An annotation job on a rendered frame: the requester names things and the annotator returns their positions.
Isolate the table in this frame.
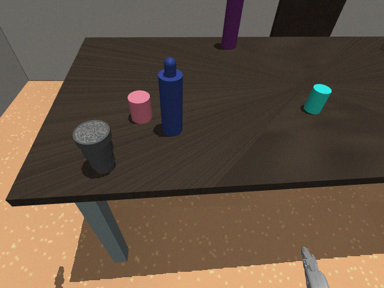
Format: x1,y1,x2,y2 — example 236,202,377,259
6,37,384,263

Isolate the right robot hand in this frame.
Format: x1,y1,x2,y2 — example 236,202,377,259
301,247,329,288

